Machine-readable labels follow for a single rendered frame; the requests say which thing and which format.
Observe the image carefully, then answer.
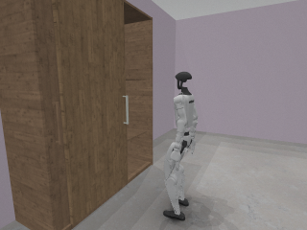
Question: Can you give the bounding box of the wardrobe door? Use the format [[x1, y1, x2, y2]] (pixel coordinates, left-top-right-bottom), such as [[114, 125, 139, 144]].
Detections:
[[33, 0, 71, 230], [52, 0, 129, 224]]

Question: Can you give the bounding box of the robot left hand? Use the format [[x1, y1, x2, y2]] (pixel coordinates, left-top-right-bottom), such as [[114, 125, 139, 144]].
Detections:
[[169, 150, 181, 171]]

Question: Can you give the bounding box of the robot left shin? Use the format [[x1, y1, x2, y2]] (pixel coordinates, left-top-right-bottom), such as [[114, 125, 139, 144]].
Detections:
[[164, 177, 180, 215]]

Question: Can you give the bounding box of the handle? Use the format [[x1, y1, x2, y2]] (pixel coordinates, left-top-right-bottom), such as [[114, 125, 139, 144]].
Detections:
[[56, 102, 63, 145], [123, 95, 129, 125]]

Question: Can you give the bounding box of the left robot foot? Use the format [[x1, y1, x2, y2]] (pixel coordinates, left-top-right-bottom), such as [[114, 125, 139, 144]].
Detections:
[[163, 210, 185, 221]]

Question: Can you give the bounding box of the robot right forearm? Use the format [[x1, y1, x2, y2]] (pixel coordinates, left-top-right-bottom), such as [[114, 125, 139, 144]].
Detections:
[[189, 119, 198, 139]]

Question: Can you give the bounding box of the left robot upper arm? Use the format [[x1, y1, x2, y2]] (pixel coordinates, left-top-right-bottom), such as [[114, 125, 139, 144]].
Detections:
[[173, 95, 187, 126]]

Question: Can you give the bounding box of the robot left forearm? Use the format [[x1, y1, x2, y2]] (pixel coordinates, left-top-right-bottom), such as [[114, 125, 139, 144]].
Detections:
[[174, 119, 186, 151]]

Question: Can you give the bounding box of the right robot upper arm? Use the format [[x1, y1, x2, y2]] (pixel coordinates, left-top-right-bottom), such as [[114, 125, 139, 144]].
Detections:
[[192, 94, 199, 121]]

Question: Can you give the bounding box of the robot right hand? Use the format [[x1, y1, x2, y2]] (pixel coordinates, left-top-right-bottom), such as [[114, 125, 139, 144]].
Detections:
[[185, 138, 196, 154]]

